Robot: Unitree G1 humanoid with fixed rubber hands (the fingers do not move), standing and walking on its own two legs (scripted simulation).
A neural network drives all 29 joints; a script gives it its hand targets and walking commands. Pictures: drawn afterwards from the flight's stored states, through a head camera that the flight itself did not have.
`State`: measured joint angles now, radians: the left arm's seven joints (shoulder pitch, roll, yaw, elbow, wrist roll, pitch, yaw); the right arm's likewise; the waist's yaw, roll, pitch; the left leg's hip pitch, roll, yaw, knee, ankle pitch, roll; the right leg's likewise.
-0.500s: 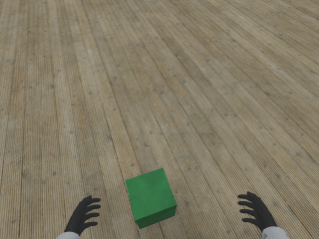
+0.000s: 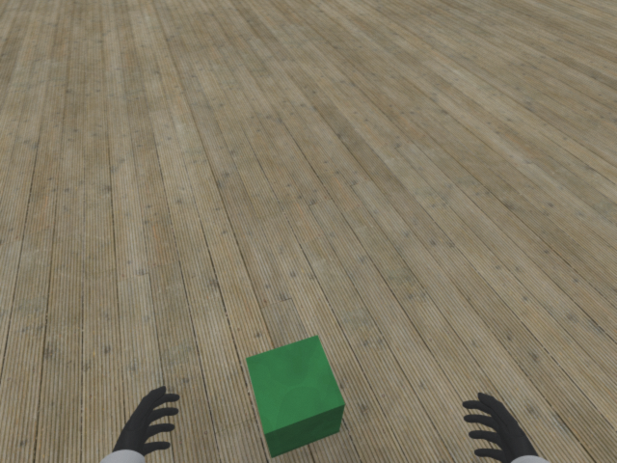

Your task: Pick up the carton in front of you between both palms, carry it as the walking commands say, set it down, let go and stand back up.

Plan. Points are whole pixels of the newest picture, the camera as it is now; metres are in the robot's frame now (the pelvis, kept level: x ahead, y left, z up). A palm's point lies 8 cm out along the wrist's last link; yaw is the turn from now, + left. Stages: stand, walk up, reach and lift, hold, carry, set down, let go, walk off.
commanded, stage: stand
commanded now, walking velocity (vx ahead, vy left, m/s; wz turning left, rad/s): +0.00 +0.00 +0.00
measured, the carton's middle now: (294, 396) +0.42 +0.06 -0.65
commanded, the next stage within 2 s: none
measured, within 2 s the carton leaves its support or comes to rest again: neither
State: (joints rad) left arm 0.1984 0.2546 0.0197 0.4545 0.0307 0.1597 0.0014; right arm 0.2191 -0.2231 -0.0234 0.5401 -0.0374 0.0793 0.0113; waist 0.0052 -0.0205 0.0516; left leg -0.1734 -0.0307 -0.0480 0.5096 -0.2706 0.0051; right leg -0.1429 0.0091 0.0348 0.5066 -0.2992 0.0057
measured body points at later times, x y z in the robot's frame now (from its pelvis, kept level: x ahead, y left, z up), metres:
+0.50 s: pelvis +0.04 +0.01 +0.00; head +0.05 +0.03 +0.45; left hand +0.18 +0.30 -0.11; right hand +0.17 -0.28 -0.09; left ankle +0.01 +0.12 -0.74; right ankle -0.01 -0.12 -0.74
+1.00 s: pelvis +0.02 +0.01 +0.01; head +0.02 +0.02 +0.46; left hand +0.15 +0.30 -0.11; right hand +0.13 -0.30 -0.09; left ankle +0.01 +0.12 -0.74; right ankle -0.01 -0.12 -0.74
